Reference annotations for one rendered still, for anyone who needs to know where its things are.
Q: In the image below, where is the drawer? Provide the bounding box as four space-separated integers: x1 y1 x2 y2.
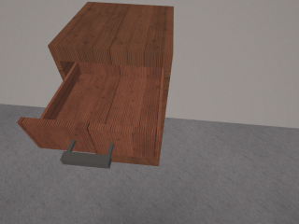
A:
17 62 164 159

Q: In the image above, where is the cabinet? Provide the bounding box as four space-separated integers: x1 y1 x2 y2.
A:
48 2 174 166

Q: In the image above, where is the handle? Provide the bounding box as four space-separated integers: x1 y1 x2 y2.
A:
60 139 114 169

